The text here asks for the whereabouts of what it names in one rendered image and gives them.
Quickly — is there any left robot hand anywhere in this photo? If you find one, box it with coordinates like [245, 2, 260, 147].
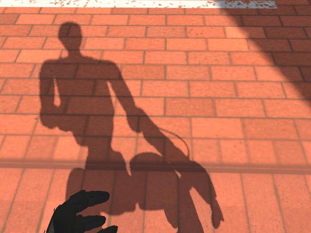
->
[44, 189, 118, 233]

